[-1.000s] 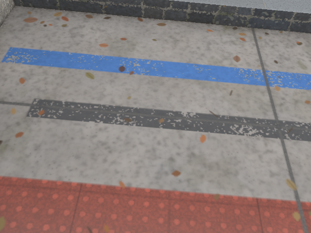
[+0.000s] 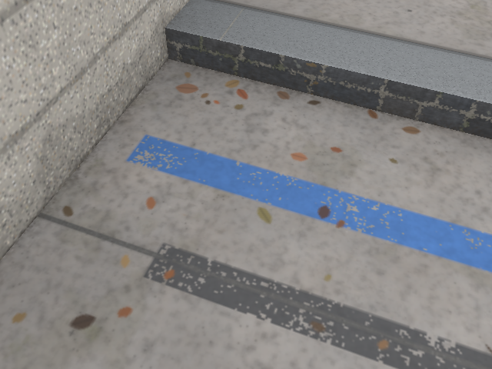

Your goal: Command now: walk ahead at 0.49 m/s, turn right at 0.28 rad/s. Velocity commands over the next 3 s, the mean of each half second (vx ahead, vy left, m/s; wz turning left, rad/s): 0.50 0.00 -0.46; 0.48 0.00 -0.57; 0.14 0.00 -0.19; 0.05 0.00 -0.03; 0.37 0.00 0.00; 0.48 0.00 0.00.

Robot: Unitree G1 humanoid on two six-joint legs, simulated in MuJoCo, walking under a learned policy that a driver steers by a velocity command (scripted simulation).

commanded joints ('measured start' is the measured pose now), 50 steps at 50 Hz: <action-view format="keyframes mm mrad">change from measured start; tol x64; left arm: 1 41 24 10 -39 5 12 0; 50 33 30 32 -211 16 44 11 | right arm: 1 -59 -111 -30 -49 -8 -32 -13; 50 -102 -132 -25 -23 1 -18 -24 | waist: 1 43 100 18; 50 21 142 -13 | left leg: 1 -2 282 -147 -220 214 149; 15 301 302 92 219 979 28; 19 -616 29 -242 1129 -356 -80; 43 398 422 -755 -49 -351 150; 50 58 293 -242 -87 575 140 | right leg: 1 -76 -27 80 -62 146 12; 16 483 182 -155 -620 109 -180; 19 1078 -214 731 -849 -40 -413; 50 -17 52 32 -73 -104 32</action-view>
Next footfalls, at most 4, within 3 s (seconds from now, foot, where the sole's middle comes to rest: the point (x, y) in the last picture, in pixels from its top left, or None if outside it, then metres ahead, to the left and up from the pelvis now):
0.32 right None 0.34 -0.16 -0.78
0.80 left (263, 307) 0.67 -0.05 -0.78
1.24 right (368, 302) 0.68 -0.36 -0.78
1.52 left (285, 268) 0.80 -0.12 -0.78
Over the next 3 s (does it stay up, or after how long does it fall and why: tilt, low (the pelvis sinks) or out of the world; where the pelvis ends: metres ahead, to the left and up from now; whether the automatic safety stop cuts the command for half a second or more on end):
stays up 1.11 -0.49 0.00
